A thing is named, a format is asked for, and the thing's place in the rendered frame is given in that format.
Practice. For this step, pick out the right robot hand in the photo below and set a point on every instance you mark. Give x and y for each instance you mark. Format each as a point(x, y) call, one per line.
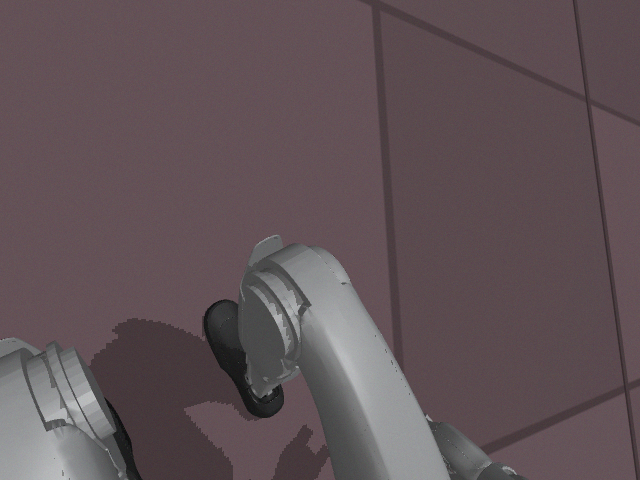
point(464, 458)

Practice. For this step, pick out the right robot arm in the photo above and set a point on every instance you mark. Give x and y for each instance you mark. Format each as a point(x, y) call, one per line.
point(499, 471)

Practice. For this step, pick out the right robot foot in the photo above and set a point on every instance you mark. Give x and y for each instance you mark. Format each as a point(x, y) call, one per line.
point(221, 329)

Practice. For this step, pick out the left robot foot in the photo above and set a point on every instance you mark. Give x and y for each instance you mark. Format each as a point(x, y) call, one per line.
point(125, 446)

